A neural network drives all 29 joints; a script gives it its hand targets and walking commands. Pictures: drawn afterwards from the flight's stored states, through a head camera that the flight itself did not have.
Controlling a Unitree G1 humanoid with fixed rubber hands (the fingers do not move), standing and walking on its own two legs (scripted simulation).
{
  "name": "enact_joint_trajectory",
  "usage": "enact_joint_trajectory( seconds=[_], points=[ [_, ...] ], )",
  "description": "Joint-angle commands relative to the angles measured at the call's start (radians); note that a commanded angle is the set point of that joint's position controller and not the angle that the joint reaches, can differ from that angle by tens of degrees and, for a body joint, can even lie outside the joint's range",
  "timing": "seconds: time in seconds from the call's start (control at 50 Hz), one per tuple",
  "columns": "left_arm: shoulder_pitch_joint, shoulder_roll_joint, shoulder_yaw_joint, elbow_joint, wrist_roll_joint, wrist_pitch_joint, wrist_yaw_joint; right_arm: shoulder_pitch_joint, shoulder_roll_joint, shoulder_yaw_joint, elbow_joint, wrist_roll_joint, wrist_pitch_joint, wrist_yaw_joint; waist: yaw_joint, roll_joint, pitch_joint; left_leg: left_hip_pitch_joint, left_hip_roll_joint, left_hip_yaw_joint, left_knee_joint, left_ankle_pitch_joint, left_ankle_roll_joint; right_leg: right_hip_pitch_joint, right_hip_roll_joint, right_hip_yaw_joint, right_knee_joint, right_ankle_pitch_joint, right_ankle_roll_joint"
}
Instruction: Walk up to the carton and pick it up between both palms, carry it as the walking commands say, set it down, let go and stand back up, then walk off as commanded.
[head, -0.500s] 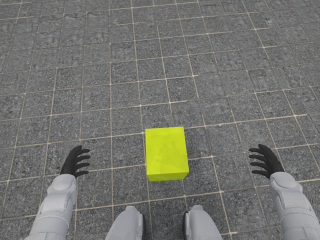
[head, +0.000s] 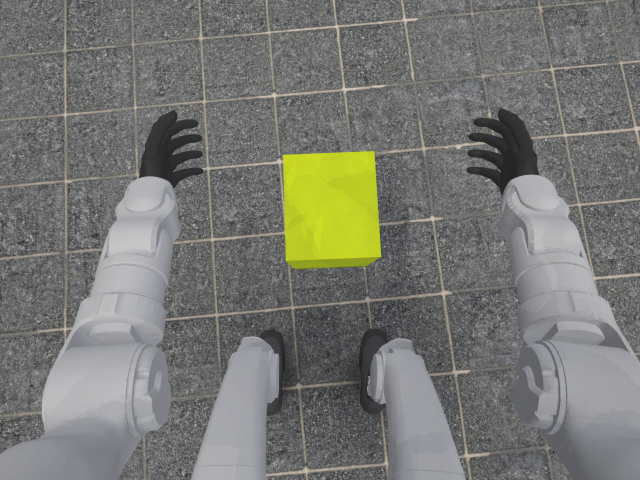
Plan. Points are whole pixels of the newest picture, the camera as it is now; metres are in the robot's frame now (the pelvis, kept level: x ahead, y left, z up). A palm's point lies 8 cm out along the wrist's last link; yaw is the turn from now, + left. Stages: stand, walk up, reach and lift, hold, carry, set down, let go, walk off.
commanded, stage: reach and lift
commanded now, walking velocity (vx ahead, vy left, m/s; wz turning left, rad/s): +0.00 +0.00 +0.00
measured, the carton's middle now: (329, 217) +0.49 +0.00 -0.55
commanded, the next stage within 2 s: none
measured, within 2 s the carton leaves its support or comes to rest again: neither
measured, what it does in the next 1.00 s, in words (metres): lowers itself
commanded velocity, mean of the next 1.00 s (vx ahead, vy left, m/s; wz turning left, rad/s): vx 0.00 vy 0.00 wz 0.00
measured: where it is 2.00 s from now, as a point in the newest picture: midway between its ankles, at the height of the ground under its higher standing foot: (321, 386)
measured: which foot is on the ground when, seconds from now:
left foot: down 0.00-1.00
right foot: down 0.00-1.00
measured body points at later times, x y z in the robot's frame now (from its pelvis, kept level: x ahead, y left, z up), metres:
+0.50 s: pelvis +0.01 +0.01 -0.03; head +0.32 +0.00 +0.29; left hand +0.51 +0.19 -0.16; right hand +0.52 -0.19 -0.15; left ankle +0.07 +0.14 -0.64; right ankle +0.08 -0.12 -0.64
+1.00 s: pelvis -0.02 +0.01 -0.18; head +0.32 +0.00 +0.12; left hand +0.51 +0.19 -0.32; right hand +0.52 -0.18 -0.32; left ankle +0.07 +0.14 -0.64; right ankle +0.08 -0.12 -0.64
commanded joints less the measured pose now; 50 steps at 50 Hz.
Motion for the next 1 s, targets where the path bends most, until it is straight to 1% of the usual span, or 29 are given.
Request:
enact_joint_trajectory(
  seconds=[0.0,0.12,0.24,0.3,0.36,0.4,0.44,0.52,0.58,0.64,0.72,0.84,0.98],
  points=[
    [-0.253,0.107,0.034,-0.087,0.008,-0.047,0.006,-0.264,-0.099,-0.033,-0.087,-0.007,-0.041,-0.013,0.002,-0.03,-0.87,0.274,-0.123,0.057,-0.083,0.164,-0.017,0.507,0.108,0.008,-0.071,0.217,0.033],
    [-0.367,0.078,0.061,-0.08,0.024,-0.086,0.01,-0.376,-0.077,-0.078,-0.087,-0.039,-0.075,-0.02,0.007,-0.025,-0.995,0.236,-0.132,0.053,-0.063,0.273,-0.017,0.491,0.118,0.023,-0.039,0.342,0.029],
    [-0.355,0.033,0.085,-0.095,0.058,-0.107,0.022,-0.377,-0.059,-0.107,-0.096,-0.079,-0.097,-0.015,0.003,-0.03,-1.1,0.227,-0.133,0.047,-0.036,0.402,-0.021,0.479,0.126,0.021,0.0,0.488,0.028],
    [-0.341,0.013,0.096,-0.118,0.073,-0.111,0.023,-0.358,-0.046,-0.114,-0.109,-0.091,-0.104,-0.008,0.005,-0.029,-1.127,0.227,-0.132,0.044,-0.021,0.448,-0.02,0.45,0.128,0.018,0.013,0.522,0.027],
    [-0.333,-0.004,0.103,-0.137,0.083,-0.112,0.022,-0.347,-0.037,-0.12,-0.123,-0.098,-0.108,-0.001,0.006,-0.024,-1.119,0.224,-0.13,0.041,-0.004,0.456,-0.018,0.388,0.128,0.012,0.022,0.5,0.025],
    [-0.335,-0.014,0.105,-0.143,0.085,-0.111,0.021,-0.351,-0.033,-0.123,-0.126,-0.1,-0.111,0.004,0.005,-0.022,-1.097,0.21,-0.129,0.042,0.012,0.437,-0.017,0.333,0.127,0.007,0.032,0.462,0.024],
    [-0.349,-0.024,0.106,-0.128,0.085,-0.109,0.021,-0.365,-0.027,-0.124,-0.109,-0.101,-0.112,0.006,0.001,-0.022,-1.049,0.158,-0.128,0.045,0.038,0.386,-0.018,0.253,0.126,0.004,0.055,0.399,0.023],
    [-0.38,-0.029,0.109,-0.086,0.082,-0.103,0.029,-0.395,-0.031,-0.124,-0.057,-0.097,-0.108,0.001,-0.002,-0.022,-0.979,0.041,-0.135,0.055,0.115,0.244,-0.027,0.112,0.125,-0.005,0.129,0.253,0.022],
    [-0.404,-0.017,0.103,-0.066,0.075,-0.098,0.043,-0.42,-0.047,-0.115,-0.029,-0.084,-0.105,-0.009,0.0,-0.025,-0.983,-0.024,-0.141,0.062,0.186,0.16,-0.032,0.035,0.129,-0.015,0.203,0.17,0.026],
    [-0.427,-0.002,0.086,-0.055,0.057,-0.093,0.061,-0.444,-0.064,-0.09,-0.013,-0.055,-0.101,-0.028,-0.004,-0.025,-1.016,-0.061,-0.145,0.07,0.26,0.111,-0.033,-0.016,0.131,-0.025,0.277,0.117,0.028],
    [-0.454,0.032,0.054,-0.064,0.017,-0.093,0.084,-0.474,-0.09,-0.047,-0.026,-0.006,-0.103,-0.057,-0.006,-0.023,-1.096,-0.09,-0.148,0.078,0.36,0.109,-0.031,-0.042,0.132,-0.03,0.374,0.115,0.026],
    [-0.5,0.083,-0.01,-0.081,-0.068,-0.097,0.108,-0.524,-0.119,0.026,-0.055,0.077,-0.104,-0.097,-0.002,-0.032,-1.191,-0.141,-0.142,0.084,0.483,0.136,-0.024,-0.065,0.126,-0.027,0.502,0.145,0.023],
    [-0.55,0.108,-0.064,-0.017,-0.134,-0.108,0.118,-0.569,-0.134,0.079,0.003,0.136,-0.112,-0.125,-0.004,-0.034,-1.156,-0.247,-0.129,0.086,0.6,0.109,-0.017,-0.139,0.107,-0.016,0.618,0.126,0.022]
  ],
)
